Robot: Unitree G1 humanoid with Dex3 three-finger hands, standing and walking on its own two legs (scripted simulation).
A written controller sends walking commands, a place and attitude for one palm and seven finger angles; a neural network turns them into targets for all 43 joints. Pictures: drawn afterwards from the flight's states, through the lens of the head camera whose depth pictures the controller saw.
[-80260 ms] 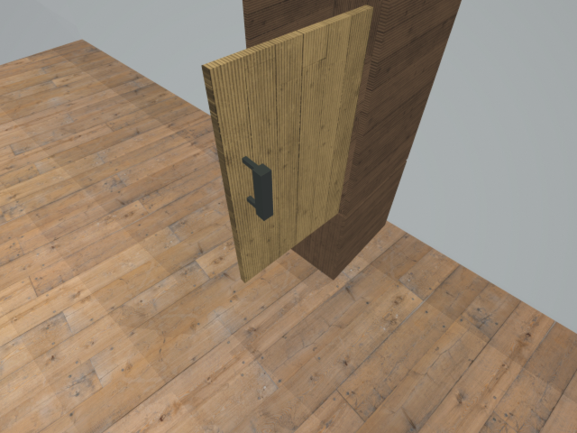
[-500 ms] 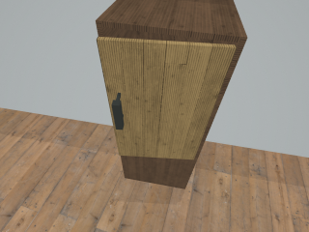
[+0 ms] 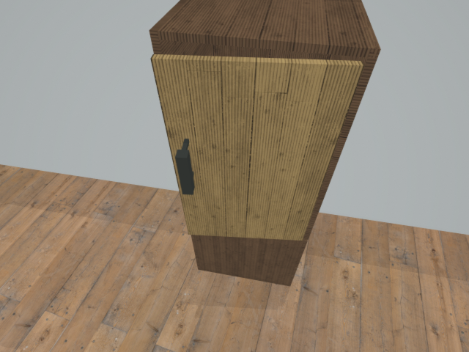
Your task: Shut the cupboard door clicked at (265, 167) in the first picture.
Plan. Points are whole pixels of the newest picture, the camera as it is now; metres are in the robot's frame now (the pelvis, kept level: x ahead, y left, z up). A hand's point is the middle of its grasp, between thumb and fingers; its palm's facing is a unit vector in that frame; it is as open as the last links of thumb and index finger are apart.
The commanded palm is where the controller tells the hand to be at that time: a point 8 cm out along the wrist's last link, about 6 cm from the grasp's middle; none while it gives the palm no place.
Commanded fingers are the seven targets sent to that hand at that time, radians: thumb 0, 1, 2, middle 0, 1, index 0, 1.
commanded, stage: look again from close up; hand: left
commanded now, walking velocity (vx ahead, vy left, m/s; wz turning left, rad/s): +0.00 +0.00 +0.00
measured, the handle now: (187, 166) +0.50 +0.14 +0.01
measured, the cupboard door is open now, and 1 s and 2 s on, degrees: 7 7 7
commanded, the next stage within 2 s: raise the hand and make a fist in 0.38 s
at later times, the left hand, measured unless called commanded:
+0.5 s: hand out of the picture +0.05 +0.15 -0.17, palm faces -0.01 -0.98 -0.22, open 7.3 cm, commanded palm +0.12 +0.20 -0.07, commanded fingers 0.00 0.90 0.90 -0.22 -0.32 -0.22 -0.32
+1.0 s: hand (155, 344) +0.15 +0.14 -0.05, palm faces +0.07 -1.00 -0.03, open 5.7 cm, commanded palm +0.14 +0.19 -0.04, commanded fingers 0.00 0.90 0.90 -0.68 -0.82 -0.68 -0.82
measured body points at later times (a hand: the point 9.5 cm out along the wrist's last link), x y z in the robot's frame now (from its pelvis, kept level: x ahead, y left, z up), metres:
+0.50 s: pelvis +0.02 -0.03 +0.01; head +0.03 -0.03 +0.46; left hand +0.05 +0.20 -0.15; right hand +0.03 -0.25 -0.16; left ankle +0.03 +0.07 -0.73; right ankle +0.02 -0.14 -0.73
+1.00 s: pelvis -0.01 -0.05 -0.11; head +0.04 -0.04 +0.34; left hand +0.14 +0.20 -0.05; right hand +0.24 -0.27 -0.14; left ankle +0.03 +0.07 -0.73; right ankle +0.02 -0.14 -0.73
